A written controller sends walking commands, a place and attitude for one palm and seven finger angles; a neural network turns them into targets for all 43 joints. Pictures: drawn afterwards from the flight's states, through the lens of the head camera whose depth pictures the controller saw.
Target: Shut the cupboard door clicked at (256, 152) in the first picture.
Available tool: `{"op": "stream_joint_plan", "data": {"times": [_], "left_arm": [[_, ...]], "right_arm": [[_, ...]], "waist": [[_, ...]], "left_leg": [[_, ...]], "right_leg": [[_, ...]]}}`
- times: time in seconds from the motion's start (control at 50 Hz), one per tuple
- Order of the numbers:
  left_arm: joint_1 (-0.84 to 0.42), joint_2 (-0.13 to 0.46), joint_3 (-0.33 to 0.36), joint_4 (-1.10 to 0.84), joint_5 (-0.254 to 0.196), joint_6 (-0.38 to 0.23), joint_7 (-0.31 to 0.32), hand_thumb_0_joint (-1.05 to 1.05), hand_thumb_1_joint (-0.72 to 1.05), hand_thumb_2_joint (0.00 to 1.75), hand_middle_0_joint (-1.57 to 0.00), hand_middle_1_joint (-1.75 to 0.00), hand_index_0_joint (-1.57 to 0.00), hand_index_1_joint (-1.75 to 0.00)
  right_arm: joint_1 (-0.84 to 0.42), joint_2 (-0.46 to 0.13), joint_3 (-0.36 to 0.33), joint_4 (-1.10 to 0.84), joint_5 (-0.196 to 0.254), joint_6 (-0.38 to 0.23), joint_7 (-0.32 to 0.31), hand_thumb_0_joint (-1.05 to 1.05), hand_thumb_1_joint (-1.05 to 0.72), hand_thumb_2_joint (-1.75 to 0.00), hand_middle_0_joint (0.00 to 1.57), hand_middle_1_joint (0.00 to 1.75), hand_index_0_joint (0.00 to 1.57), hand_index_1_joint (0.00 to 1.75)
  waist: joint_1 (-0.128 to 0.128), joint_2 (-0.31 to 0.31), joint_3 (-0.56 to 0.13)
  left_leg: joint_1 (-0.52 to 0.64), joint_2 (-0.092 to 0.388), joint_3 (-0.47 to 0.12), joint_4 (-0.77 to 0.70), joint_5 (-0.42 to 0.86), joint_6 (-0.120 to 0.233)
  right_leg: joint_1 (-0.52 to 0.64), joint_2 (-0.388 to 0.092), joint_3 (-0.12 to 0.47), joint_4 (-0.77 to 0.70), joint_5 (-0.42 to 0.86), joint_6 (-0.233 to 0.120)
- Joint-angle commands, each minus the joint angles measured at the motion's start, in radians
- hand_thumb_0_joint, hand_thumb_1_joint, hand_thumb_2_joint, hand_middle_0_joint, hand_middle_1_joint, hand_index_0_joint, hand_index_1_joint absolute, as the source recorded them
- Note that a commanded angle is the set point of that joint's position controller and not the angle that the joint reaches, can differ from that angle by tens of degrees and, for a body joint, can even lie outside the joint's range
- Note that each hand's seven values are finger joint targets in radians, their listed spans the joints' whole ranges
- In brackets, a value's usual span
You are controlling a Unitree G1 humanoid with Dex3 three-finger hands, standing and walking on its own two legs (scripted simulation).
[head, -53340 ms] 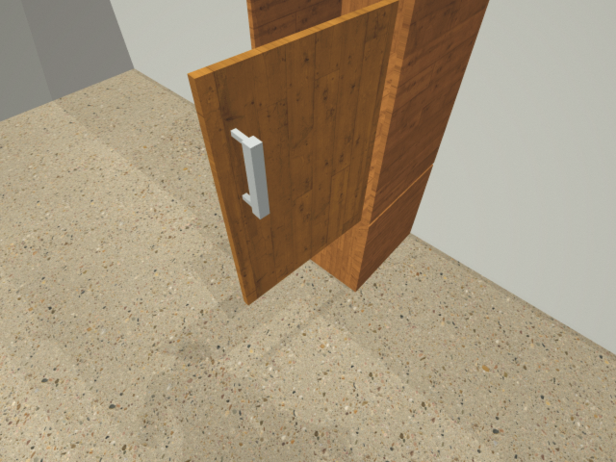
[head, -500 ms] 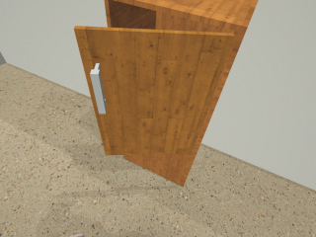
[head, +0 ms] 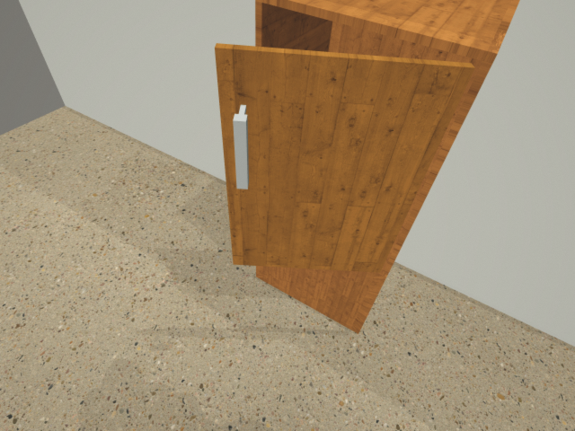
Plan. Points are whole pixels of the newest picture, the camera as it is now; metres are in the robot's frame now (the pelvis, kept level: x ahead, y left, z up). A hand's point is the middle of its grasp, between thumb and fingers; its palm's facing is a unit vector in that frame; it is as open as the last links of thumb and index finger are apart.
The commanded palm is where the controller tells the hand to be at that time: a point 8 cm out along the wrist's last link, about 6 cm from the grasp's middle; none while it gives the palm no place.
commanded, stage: come to a stop and stand still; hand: left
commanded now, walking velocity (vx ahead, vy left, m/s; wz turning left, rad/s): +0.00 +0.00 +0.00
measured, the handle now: (242, 148) +0.57 +0.15 +0.08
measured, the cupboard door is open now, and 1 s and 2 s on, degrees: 29 29 29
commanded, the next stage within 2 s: look again from close up in 0.64 s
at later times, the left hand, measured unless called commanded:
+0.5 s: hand out of the picture +0.05 +0.23 -0.17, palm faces +0.01 -0.99 -0.15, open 7.4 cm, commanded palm none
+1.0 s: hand out of the picture +0.05 +0.17 -0.17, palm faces +0.00 -0.99 -0.12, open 7.3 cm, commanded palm none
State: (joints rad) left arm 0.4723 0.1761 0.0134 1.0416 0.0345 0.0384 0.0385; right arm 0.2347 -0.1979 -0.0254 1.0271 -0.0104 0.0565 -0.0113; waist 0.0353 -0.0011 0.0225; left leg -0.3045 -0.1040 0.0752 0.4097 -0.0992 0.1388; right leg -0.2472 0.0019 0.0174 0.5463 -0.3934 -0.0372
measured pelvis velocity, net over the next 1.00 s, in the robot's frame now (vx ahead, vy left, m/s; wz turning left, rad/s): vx -0.05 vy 0.02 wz -0.02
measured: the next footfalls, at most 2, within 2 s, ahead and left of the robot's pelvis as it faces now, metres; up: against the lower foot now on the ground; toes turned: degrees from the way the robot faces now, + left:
left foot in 0.24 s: -0.04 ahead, +0.09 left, +0.00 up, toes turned +0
right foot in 0.96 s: -0.04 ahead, -0.12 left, +0.00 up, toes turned -1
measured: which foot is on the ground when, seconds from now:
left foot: down 0.00-0.08, up 0.10-0.22, down 0.24-1.00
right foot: down 0.00-0.26, up 0.28-0.94, down 0.96-1.00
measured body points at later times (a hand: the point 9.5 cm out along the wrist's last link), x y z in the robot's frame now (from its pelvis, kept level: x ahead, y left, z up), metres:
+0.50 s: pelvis -0.04 +0.05 +0.01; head -0.04 +0.10 +0.45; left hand +0.05 +0.29 -0.16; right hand -0.10 -0.14 -0.13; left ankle -0.08 +0.09 -0.73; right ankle -0.06 -0.09 -0.68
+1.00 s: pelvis -0.05 +0.02 +0.00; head -0.02 +0.04 +0.45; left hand +0.05 +0.22 -0.16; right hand -0.15 -0.18 -0.14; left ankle -0.08 +0.09 -0.73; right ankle -0.07 -0.12 -0.74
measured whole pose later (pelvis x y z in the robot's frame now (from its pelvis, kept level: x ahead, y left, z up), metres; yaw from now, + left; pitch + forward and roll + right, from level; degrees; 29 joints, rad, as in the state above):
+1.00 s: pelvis -0.05 +0.02 +0.00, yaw -1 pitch +0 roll +0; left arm 0.14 0.13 0.03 1.00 -0.01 -0.01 0.04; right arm 0.41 -0.09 0.00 1.15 -0.01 -0.01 -0.05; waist -0.05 -0.05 0.06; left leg -0.18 -0.06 0.04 0.47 -0.30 0.07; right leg -0.18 -0.03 0.00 0.44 -0.25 0.02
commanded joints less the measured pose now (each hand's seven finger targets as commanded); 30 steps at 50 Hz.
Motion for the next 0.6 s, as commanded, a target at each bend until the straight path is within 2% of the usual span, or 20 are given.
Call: {"op": "stream_joint_plan", "data": {"times": [0.0, 0.02, 0.04, 0.06, 0.08, 0.1, 0.12, 0.14, 0.16, 0.18, 0.2, 0.22, 0.24, 0.26, 0.28, 0.3, 0.34, 0.42, 0.54, 0.58], "left_arm": [[0.22, 0.053, 0.018, 0.035, 0.001, -0.001, 0.011, 0.0, 0.9, 0.9, -0.2, -0.3, -0.2, -0.3], [0.216, 0.064, 0.019, 0.033, 0.003, -0.004, 0.012, 0.0, 0.9, 0.9, -0.2, -0.3, -0.2, -0.3], [0.174, 0.084, 0.02, 0.022, 0.003, -0.011, 0.014, 0.0, 0.9, 0.9, -0.2, -0.3, -0.2, -0.3], [0.067, 0.107, 0.027, -0.005, 0.001, -0.02, 0.016, 0.0, 0.9, 0.9, -0.2, -0.3, -0.2, -0.3], [-0.126, 0.138, 0.042, -0.065, -0.003, -0.02, 0.024, 0.0, 0.9, 0.9, -0.2, -0.3, -0.2, -0.3], [-0.289, 0.147, 0.054, -0.118, 0.0, -0.027, 0.035, 0.0, 0.9, 0.9, -0.2, -0.3, -0.2, -0.3], [-0.368, 0.136, 0.052, -0.144, 0.001, -0.041, 0.038, 0.0, 0.9, 0.9, -0.2, -0.3, -0.2, -0.3], [-0.389, 0.142, 0.052, -0.162, 0.005, -0.048, 0.041, 0.0, 0.9, 0.9, -0.2, -0.3, -0.2, -0.3], [-0.302, 0.131, 0.046, -0.147, 0.01, -0.046, 0.032, 0.0, 0.9, 0.9, -0.2, -0.3, -0.2, -0.3], [-0.167, 0.117, 0.038, -0.109, 0.004, -0.039, 0.029, 0.0, 0.9, 0.9, -0.2, -0.3, -0.2, -0.3], [-0.065, 0.099, 0.033, -0.079, -0.002, -0.03, 0.024, 0.0, 0.9, 0.9, -0.2, -0.3, -0.2, -0.3], [-0.02, 0.06, 0.032, -0.066, -0.011, -0.026, 0.026, 0.0, 0.9, 0.9, -0.2, -0.3, -0.2, -0.3], [0.0, 0.043, 0.031, -0.07, -0.014, -0.028, 0.016, 0.0, 0.9, 0.9, -0.2, -0.3, -0.2, -0.3], [-0.016, 0.05, 0.036, -0.078, -0.022, -0.03, 0.017, 0.0, 0.9, 0.9, -0.2, -0.3, -0.2, -0.3], [-0.094, 0.073, 0.034, -0.07, -0.017, -0.02, 0.024, 0.0, 0.9, 0.9, -0.2, -0.3, -0.2, -0.3], [-0.138, 0.085, 0.035, -0.068, -0.018, -0.017, 0.024, 0.0, 0.9, 0.9, -0.2, -0.3, -0.2, -0.3], [-0.166, 0.053, 0.028, -0.069, -0.019, -0.025, 0.012, 0.0, 0.9, 0.9, -0.2, -0.3, -0.2, -0.3], [-0.248, 0.046, 0.026, -0.082, -0.017, -0.023, -0.009, 0.0, 0.9, 0.9, -0.2, -0.3, -0.2, -0.3], [-0.342, 0.043, 0.026, -0.109, -0.02, -0.012, -0.017, 0.0, 0.9, 0.9, -0.2, -0.3, -0.2, -0.3], [-0.354, 0.039, 0.027, -0.115, -0.02, -0.007, -0.016, 0.0, 0.9, 0.9, -0.2, -0.3, -0.2, -0.3]], "right_arm": [[-0.046, -0.134, -0.032, -0.073, -0.001, -0.017, -0.002, 0.0, -0.9, -0.9, 0.2, 0.3, 0.2, 0.3], [-0.038, -0.117, -0.032, -0.071, 0.002, -0.012, -0.002, 0.0, -0.9, -0.9, 0.2, 0.3, 0.2, 0.3], [-0.017, -0.095, -0.03, -0.066, 0.004, -0.003, -0.002, 0.0, -0.9, -0.9, 0.2, 0.3, 0.2, 0.3], [0.032, -0.068, -0.036, -0.053, 0.004, 0.01, -0.003, 0.0, -0.9, -0.9, 0.2, 0.3, 0.2, 0.3], [0.115, -0.071, -0.057, -0.032, -0.004, 0.021, -0.002, 0.0, -0.9, -0.9, 0.2, 0.3, 0.2, 0.3], [0.191, -0.092, -0.068, -0.013, -0.006, 0.027, 0.001, 0.0, -0.9, -0.9, 0.2, 0.3, 0.2, 0.3], [0.249, -0.084, -0.068, -0.003, -0.005, 0.018, 0.001, 0.0, -0.9, -0.9, 0.2, 0.3, 0.2, 0.3], [0.29, -0.064, -0.062, -0.002, 0.003, 0.004, 0.003, 0.0, -0.9, -0.9, 0.2, 0.3, 0.2, 0.3], [0.268, -0.019, -0.041, -0.006, 0.004, -0.023, 0.01, 0.0, -0.9, -0.9, 0.2, 0.3, 0.2, 0.3], [0.193, 0.016, -0.019, -0.012, 0.004, -0.044, 0.012, 0.0, -0.9, -0.9, 0.2, 0.3, 0.2, 0.3], [0.155, 0.017, -0.011, -0.021, 0.006, -0.053, 0.005, 0.0, -0.9, -0.9, 0.2, 0.3, 0.2, 0.3], [0.152, -0.014, -0.012, -0.032, 0.003, -0.068, -0.006, 0.0, -0.9, -0.9, 0.2, 0.3, 0.2, 0.3], [0.127, -0.057, -0.02, -0.055, 0.002, -0.078, -0.02, 0.0, -0.9, -0.9, 0.2, 0.3, 0.2, 0.3], [0.117, -0.067, -0.021, -0.077, -0.015, -0.074, -0.035, 0.0, -0.9, -0.9, 0.2, 0.3, 0.2, 0.3], [0.106, -0.046, -0.003, -0.052, -0.016, -0.092, -0.046, 0.0, -0.9, -0.9, 0.2, 0.3, 0.2, 0.3], [0.091, -0.037, 0.002, -0.041, -0.015, -0.095, -0.051, 0.0, -0.9, -0.9, 0.2, 0.3, 0.2, 0.3], [0.129, -0.025, 0.008, -0.028, -0.016, -0.101, -0.052, 0.0, -0.9, -0.9, 0.2, 0.3, 0.2, 0.3], [0.22, -0.022, 0.011, 0.021, -0.021, -0.102, -0.056, 0.0, -0.9, -0.9, 0.2, 0.3, 0.2, 0.3], [0.354, -0.009, 0.016, 0.079, -0.023, -0.1, -0.071, 0.0, -0.9, -0.9, 0.2, 0.3, 0.2, 0.3], [0.356, -0.017, 0.016, 0.088, -0.025, -0.096, -0.069, 0.0, -0.9, -0.9, 0.2, 0.3, 0.2, 0.3]], "waist": [[0.03, 0.019, 0.092], [0.019, -0.041, 0.1], [-0.008, -0.155, 0.097], [-0.061, -0.28, 0.087], [-0.127, -0.314, 0.079], [-0.187, -0.283, 0.05], [-0.22, -0.221, 0.004], [-0.236, -0.157, 0.011], [-0.184, -0.081, 0.058], [-0.092, -0.018, 0.116], [-0.039, 0.057, 0.143], [-0.027, 0.147, 0.129], [-0.003, 0.244, 0.114], [-0.001, 0.179, 0.057], [-0.009, 0.246, 0.054], [-0.006, 0.189, 0.076], [-0.014, 0.013, 0.097], [-0.054, 0.07, 0.097], [-0.095, 0.063, 0.021], [-0.095, 0.074, 0.0]], "left_leg": [[-0.214, 0.194, -0.222, -0.277, -0.595, -0.117], [-0.16, 0.141, -0.182, -0.212, -0.567, -0.144], [-0.051, 0.081, -0.131, -0.054, -0.47, -0.145], [0.144, 0.022, -0.067, 0.285, -0.283, -0.152], [0.247, 0.022, -0.093, 0.589, -0.224, -0.142], [0.265, 0.054, -0.141, 0.82, -0.216, -0.133], [0.252, 0.079, -0.148, 0.861, -0.258, -0.13], [0.228, 0.104, -0.148, 0.755, -0.321, -0.121], [0.165, 0.105, -0.1, 0.429, -0.36, -0.113], [0.099, 0.09, -0.066, 0.068, -0.351, -0.111], [0.035, 0.074, -0.053, -0.103, -0.311, -0.125], [0.031, 0.146, -0.128, -0.185, -0.174, -0.113], [0.03, 0.289, -0.303, -0.142, 0.051, -0.055], [0.008, 0.354, -0.333, -0.108, 0.226, 0.006], [0.056, 0.358, -0.431, -0.129, 0.337, -0.018], [0.058, 0.359, -0.431, -0.123, 0.395, -0.038], [0.075, 0.368, -0.412, -0.128, 0.333, -0.003], [0.204, 0.352, -0.37, -0.16, 0.223, 0.023], [0.404, 0.371, -0.351, -0.096, 0.635, -0.021], [0.402, 0.375, -0.329, -0.093, 0.631, -0.014]], "right_leg": [[0.129, 0.006, -0.017, -0.088, -0.05, -0.023], [0.043, -0.024, 0.052, -0.178, -0.14, -0.044], [-0.111, -0.091, 0.163, -0.302, -0.275, -0.071], [-0.378, -0.219, 0.317, -0.463, -0.444, -0.12], [-0.559, -0.31, 0.376, -0.526, -0.416, -0.152], [-0.602, -0.301, 0.32, -0.454, -0.179, -0.15], [-0.559, -0.258, 0.223, -0.364, -0.017, -0.128], [-0.504, -0.241, 0.184, -0.312, 0.03, -0.104], [-0.407, -0.199, 0.16, -0.219, 0.01, -0.064], [-0.303, -0.147, 0.146, -0.106, -0.072, -0.042], [-0.212, -0.093, 0.111, 0.014, -0.126, -0.033], [-0.172, -0.031, 0.093, 0.181, -0.047, -0.017], [-0.232, 0.003, 0.032, 0.296, -0.083, 0.026], [-0.201, -0.001, 0.019, 0.367, -0.088, 0.027], [-0.216, -0.022, 0.068, 0.386, -0.065, 0.032], [-0.215, -0.036, 0.096, 0.396, -0.019, 0.031], [-0.22, -0.037, 0.065, 0.391, -0.001, 0.026], [-0.27, -0.029, 0.028, 0.36, 0.007, 0.027], [-0.325, -0.014, 0.018, 0.406, -0.016, 0.035], [-0.304, -0.015, 0.014, 0.414, -0.027, 0.04]]}}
